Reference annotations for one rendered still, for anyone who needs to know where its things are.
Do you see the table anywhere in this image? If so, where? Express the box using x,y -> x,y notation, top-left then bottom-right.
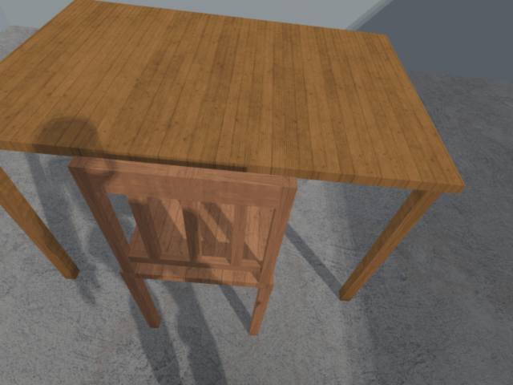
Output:
0,0 -> 466,302

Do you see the chair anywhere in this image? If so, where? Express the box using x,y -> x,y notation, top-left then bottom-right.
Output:
67,156 -> 297,335

